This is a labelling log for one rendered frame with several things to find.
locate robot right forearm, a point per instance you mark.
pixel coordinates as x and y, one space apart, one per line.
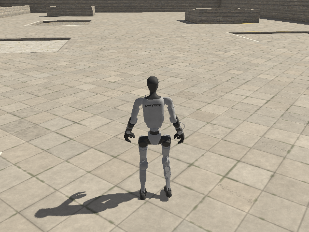
178 127

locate left robot upper arm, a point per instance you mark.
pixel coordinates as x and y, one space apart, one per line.
135 110

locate right robot upper arm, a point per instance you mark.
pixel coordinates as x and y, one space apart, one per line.
168 101

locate robot left thigh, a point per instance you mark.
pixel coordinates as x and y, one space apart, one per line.
143 146

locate robot left forearm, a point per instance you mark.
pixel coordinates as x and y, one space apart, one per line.
129 127

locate robot right hand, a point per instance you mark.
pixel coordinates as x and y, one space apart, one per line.
179 136

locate robot left shin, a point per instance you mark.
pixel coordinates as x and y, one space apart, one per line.
142 178

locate robot left hand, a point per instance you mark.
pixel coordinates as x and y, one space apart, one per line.
128 135

